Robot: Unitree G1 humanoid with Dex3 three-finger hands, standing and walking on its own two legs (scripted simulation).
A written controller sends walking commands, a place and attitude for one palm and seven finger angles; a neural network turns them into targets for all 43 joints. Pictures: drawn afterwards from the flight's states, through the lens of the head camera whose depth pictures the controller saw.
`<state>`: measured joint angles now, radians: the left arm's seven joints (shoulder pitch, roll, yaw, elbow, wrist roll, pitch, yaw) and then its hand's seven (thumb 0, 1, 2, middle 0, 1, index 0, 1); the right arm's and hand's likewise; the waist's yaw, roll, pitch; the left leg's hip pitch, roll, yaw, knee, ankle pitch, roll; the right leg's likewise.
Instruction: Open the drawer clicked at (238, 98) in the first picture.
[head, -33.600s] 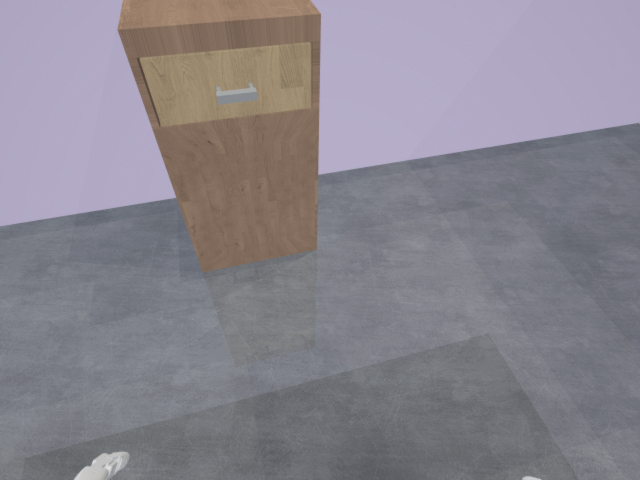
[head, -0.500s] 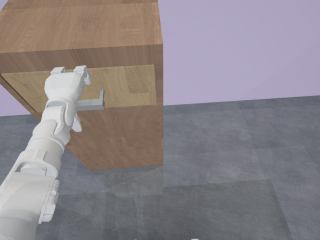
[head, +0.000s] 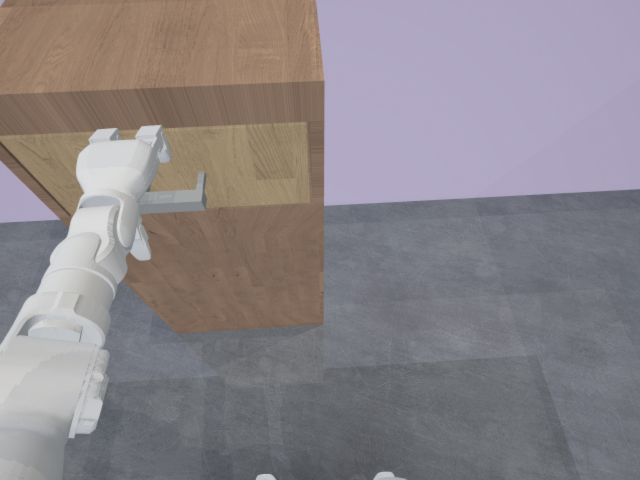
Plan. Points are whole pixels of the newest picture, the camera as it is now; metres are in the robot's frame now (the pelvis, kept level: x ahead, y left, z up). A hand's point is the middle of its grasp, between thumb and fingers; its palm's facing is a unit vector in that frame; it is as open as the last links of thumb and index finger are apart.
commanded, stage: re-aim the fingers above the handle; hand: left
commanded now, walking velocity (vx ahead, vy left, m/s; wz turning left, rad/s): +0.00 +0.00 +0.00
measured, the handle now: (172, 190) +0.52 +0.22 -0.01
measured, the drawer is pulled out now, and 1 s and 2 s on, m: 0.00 0.00 0.00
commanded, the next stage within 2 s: lower the fingers behind the handle in 1.72 s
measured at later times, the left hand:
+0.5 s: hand (153, 191) +0.48 +0.22 +0.05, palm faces -0.01 -0.02 -1.00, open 13.8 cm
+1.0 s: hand (175, 190) +0.48 +0.19 +0.05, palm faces -0.01 -0.02 -1.00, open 13.8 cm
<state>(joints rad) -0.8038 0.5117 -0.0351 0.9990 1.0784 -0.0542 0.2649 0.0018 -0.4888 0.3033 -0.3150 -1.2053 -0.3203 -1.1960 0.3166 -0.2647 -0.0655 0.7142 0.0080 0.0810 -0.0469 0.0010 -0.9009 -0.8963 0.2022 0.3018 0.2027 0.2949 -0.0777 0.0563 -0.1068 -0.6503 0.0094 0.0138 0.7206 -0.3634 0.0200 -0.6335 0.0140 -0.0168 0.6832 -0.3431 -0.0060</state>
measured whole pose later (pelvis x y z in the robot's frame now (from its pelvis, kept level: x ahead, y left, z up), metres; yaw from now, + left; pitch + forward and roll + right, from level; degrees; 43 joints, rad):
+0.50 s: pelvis -0.01 +0.01 +0.00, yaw -1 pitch +17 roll -1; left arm -0.82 0.48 -0.02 1.01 1.10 -0.07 0.30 0.00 -0.49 0.30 -0.32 -1.21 -0.32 -1.20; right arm 0.35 -0.25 -0.06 0.73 0.00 0.07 -0.03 0.00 -0.90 -0.90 0.20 0.30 0.20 0.29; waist -0.10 0.06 -0.12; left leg -0.67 0.01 0.04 0.74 -0.37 0.04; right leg -0.66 0.01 0.01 0.69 -0.33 0.01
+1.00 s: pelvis -0.01 +0.00 +0.00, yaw -1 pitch +17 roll -1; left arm -0.81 0.44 -0.03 1.00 1.11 -0.04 0.31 0.00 -0.49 0.30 -0.34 -1.23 -0.32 -1.20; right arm 0.33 -0.26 -0.06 0.71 0.00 0.07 -0.04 0.00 -0.90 -0.90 0.20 0.30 0.20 0.29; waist -0.10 0.06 -0.12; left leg -0.65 0.01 0.04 0.71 -0.36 0.03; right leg -0.65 0.02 0.01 0.69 -0.33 0.00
